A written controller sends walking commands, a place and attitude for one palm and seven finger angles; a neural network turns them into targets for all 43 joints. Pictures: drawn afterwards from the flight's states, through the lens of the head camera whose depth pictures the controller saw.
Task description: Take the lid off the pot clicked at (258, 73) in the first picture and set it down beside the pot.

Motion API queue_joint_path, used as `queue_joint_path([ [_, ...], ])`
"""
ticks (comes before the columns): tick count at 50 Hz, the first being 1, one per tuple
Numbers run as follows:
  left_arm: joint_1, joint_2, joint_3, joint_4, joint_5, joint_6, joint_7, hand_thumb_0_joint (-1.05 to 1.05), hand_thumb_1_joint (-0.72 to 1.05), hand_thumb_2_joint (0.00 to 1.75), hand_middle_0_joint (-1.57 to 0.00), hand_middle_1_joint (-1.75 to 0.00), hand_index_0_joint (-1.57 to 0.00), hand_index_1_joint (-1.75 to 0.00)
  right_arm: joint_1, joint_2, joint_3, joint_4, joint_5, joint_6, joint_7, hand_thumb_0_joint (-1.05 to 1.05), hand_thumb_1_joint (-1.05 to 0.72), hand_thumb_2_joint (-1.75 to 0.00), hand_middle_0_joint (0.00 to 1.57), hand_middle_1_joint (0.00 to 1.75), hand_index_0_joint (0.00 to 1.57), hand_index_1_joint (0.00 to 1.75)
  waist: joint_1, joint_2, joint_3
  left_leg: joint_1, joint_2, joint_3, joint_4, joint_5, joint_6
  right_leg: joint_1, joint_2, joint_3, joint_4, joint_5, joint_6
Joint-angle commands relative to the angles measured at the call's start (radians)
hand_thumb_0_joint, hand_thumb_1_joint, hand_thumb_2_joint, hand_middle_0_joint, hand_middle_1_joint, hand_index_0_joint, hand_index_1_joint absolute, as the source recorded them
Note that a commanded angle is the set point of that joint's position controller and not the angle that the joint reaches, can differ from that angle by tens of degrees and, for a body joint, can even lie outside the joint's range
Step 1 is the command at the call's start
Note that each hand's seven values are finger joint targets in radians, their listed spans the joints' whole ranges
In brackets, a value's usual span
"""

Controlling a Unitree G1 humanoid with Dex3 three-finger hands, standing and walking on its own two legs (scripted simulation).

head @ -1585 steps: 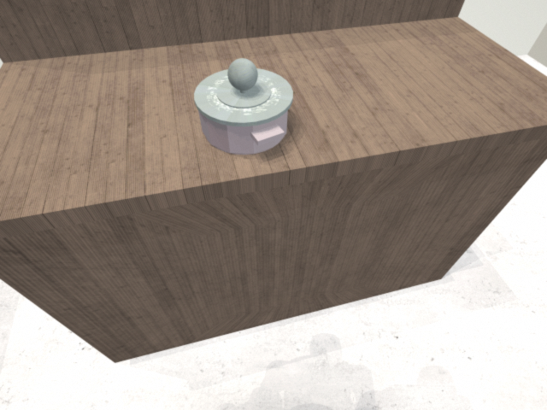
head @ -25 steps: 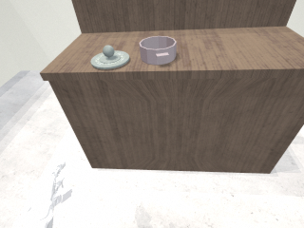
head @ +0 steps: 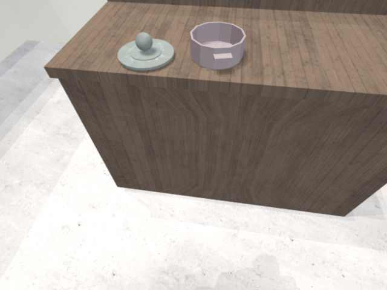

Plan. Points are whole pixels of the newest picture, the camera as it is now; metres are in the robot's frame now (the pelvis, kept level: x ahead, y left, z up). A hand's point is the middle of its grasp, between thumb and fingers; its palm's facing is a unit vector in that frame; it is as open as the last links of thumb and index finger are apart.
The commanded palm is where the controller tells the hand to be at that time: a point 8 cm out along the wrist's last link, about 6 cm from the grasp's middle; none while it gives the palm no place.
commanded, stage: let the arm hang, fingers relaxed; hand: left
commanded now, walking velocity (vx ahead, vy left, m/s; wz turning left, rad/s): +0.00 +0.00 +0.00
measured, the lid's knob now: (144, 41) +0.77 +0.20 +0.11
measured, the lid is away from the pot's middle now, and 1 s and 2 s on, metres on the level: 0.23 0.23 0.23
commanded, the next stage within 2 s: look to check the result in 0.46 s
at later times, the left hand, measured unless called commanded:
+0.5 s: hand out of the picture +0.00 +0.17 -0.17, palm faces +0.01 -0.98 -0.20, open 7.3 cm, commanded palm none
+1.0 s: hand out of the picture -0.05 +0.14 -0.18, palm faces +0.04 -0.99 -0.13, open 7.3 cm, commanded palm none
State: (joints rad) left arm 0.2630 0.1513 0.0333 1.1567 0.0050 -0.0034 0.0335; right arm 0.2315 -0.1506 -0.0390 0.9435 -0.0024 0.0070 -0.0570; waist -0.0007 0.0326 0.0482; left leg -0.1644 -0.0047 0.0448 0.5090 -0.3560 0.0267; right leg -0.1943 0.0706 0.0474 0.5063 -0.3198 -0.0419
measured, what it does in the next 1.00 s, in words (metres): stands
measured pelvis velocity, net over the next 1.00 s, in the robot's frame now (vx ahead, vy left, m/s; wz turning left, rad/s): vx -0.03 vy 0.00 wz -0.01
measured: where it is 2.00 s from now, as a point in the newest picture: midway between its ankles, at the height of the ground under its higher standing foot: outside the picture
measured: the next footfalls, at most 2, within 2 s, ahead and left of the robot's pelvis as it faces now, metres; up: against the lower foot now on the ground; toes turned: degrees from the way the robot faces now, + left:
none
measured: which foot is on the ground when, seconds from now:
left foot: down 0.00-1.00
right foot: down 0.00-1.00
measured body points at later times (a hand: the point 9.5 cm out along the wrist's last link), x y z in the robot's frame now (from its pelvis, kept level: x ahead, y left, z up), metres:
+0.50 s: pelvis -0.01 +0.00 +0.00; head +0.00 -0.01 +0.45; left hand +0.00 +0.23 -0.16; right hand -0.06 -0.20 -0.16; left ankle -0.05 +0.10 -0.73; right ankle -0.04 -0.10 -0.73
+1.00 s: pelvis -0.03 +0.00 +0.00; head -0.01 +0.00 +0.45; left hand -0.05 +0.20 -0.16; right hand -0.05 -0.20 -0.16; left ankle -0.05 +0.10 -0.73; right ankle -0.04 -0.10 -0.73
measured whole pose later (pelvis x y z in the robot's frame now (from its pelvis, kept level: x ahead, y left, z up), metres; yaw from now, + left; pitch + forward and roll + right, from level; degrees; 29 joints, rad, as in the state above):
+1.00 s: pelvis -0.03 +0.00 +0.00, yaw -1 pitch -1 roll +0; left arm 0.27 0.08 0.02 1.24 0.01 -0.01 0.04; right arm 0.33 -0.09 -0.03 1.09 -0.01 0.00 -0.05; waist -0.02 0.01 0.05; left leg -0.15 0.00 0.06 0.47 -0.30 0.03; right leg -0.17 0.07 0.06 0.46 -0.26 -0.04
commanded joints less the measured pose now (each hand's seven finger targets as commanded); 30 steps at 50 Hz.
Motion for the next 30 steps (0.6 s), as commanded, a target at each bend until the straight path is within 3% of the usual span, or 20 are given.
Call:
queue_joint_path([
  [1, 0.040, 0.087, 0.002, -0.006, 0.001, -0.017, 0.014, 0.00, 0.90, 0.90, -0.20, -0.30, -0.20, -0.30, 0.113, -0.066, -0.016, 0.009, 0.003, -0.004, 0.000, 0.00, -0.90, -0.90, 0.20, 0.30, 0.20, 0.30, -0.025, -0.087, -0.048, 0.060, 0.114, -0.057, -0.045, 0.397, 0.016, 0.040, -0.153, 0.103, -0.075, 0.562, -0.013],
  [7, 0.016, 0.083, 0.008, 0.005, 0.000, -0.011, 0.014, 0.00, 0.90, 0.90, -0.20, -0.30, -0.20, -0.30, 0.112, -0.056, -0.012, 0.055, -0.003, -0.007, 0.000, 0.00, -0.90, -0.90, 0.20, 0.30, 0.20, 0.30, -0.018, 0.002, -0.019, 0.071, 0.119, -0.063, -0.078, 0.398, 0.024, 0.026, -0.140, 0.087, -0.081, 0.460, -0.015],
  [16, -0.006, 0.083, 0.007, 0.015, -0.003, -0.004, 0.009, 0.00, 0.90, 0.90, -0.20, -0.30, -0.20, -0.30, 0.147, -0.052, -0.004, 0.091, -0.004, -0.006, -0.002, 0.00, -0.90, -0.90, 0.20, 0.30, 0.20, 0.30, -0.015, 0.002, 0.038, 0.025, 0.122, -0.079, -0.115, 0.307, 0.028, 0.018, -0.131, 0.082, -0.103, 0.349, -0.018],
  [23, 0.006, 0.067, 0.001, 0.035, -0.005, -0.006, 0.010, 0.00, 0.90, 0.90, -0.20, -0.30, -0.20, -0.30, 0.182, -0.042, -0.001, 0.118, -0.003, -0.007, -0.002, 0.00, -0.90, -0.90, 0.20, 0.30, 0.20, 0.30, -0.016, -0.038, 0.029, 0.020, 0.116, -0.084, -0.129, 0.245, 0.029, 0.022, -0.129, 0.091, -0.124, 0.297, -0.018],
  [30, 0.027, 0.052, -0.003, 0.050, -0.005, -0.006, 0.013, 0.00, 0.90, 0.90, -0.20, -0.30, -0.20, -0.30, 0.210, -0.025, 0.001, 0.136, 0.000, -0.006, -0.002, 0.00, -0.90, -0.90, 0.20, 0.30, 0.20, 0.30, -0.018, -0.022, 0.051, 0.009, 0.118, -0.090, -0.138, 0.207, 0.030, -0.010, -0.122, 0.089, -0.129, 0.235, -0.016],
])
